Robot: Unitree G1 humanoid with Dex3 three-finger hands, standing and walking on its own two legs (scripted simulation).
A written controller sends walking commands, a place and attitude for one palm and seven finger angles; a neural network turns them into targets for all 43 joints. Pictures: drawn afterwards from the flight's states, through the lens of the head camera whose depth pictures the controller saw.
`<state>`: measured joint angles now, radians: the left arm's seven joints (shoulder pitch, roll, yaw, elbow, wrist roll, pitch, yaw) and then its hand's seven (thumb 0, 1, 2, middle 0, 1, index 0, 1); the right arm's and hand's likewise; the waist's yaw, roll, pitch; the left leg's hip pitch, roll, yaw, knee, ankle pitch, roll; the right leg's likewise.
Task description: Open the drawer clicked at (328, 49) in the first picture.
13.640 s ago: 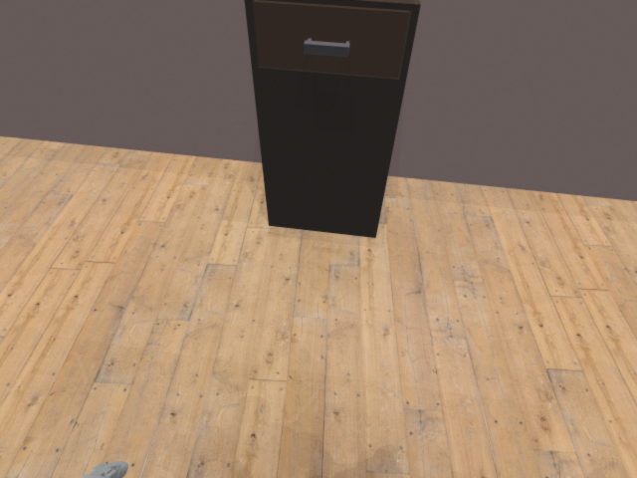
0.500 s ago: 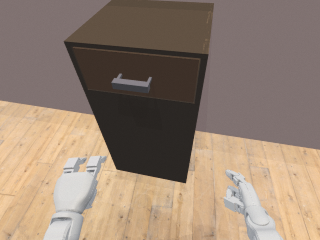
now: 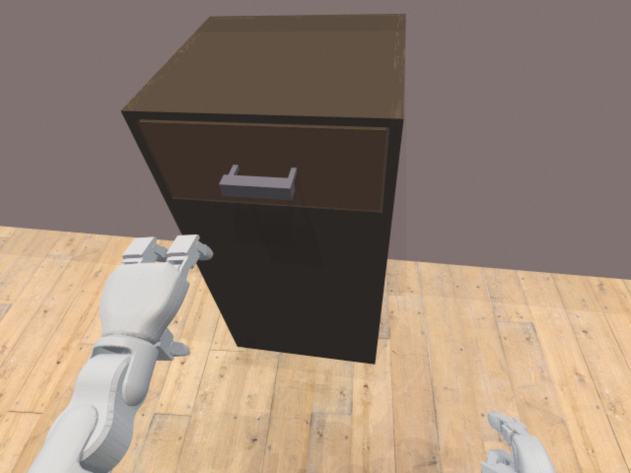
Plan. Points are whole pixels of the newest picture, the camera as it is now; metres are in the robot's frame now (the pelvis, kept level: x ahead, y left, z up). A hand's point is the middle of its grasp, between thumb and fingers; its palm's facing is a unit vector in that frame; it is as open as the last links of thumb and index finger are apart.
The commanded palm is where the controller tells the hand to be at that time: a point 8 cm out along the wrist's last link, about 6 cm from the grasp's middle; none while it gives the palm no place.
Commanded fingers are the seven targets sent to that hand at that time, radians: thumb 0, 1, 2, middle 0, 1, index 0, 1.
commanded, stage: raise the hand with hooked fingers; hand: left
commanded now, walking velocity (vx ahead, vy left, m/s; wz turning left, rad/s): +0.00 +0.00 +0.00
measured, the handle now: (260, 179) +0.57 +0.19 +0.04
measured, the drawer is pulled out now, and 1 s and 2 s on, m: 0.00 0.00 0.00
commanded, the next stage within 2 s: move the hooked fingers above the handle in 0.80 s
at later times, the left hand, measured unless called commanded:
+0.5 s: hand (135, 232) +0.32 +0.26 +0.16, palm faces +0.09 -0.03 -1.00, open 13.8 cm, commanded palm +0.28 +0.25 +0.21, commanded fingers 0.00 -0.50 0.30 -0.30 -1.20 -0.30 -1.20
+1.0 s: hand (148, 248) +0.31 +0.24 +0.15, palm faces +0.07 -0.05 -1.00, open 13.8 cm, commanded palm +0.29 +0.24 +0.21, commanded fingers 0.00 -0.50 0.30 -0.30 -1.20 -0.30 -1.20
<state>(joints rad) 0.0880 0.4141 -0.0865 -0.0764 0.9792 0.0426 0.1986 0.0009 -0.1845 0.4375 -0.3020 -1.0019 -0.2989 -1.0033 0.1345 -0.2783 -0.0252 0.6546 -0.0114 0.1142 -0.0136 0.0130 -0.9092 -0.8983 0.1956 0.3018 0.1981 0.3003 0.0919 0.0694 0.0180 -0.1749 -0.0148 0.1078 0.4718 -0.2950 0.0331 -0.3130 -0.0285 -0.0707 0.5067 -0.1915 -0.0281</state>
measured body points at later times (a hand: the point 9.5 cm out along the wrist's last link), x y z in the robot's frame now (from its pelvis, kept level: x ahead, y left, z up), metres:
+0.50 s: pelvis +0.01 +0.00 +0.01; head +0.02 -0.04 +0.46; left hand +0.31 +0.26 +0.22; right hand +0.23 -0.19 -0.10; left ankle -0.02 +0.09 -0.74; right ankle +0.05 -0.10 -0.74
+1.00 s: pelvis +0.00 +0.00 +0.01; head +0.01 -0.04 +0.46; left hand +0.30 +0.24 +0.20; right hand +0.21 -0.21 -0.11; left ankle -0.02 +0.09 -0.74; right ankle +0.05 -0.10 -0.74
